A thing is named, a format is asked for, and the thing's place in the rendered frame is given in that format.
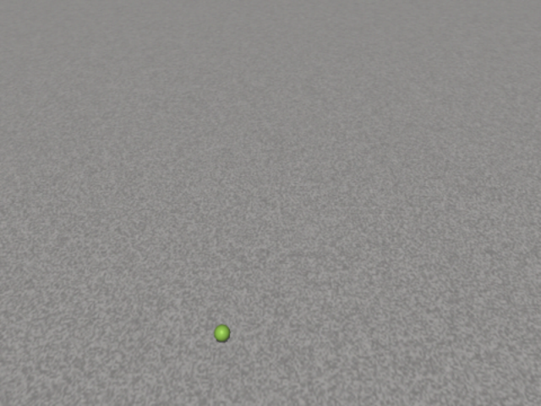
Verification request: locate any ball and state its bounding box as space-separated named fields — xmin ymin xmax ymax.
xmin=214 ymin=325 xmax=230 ymax=342

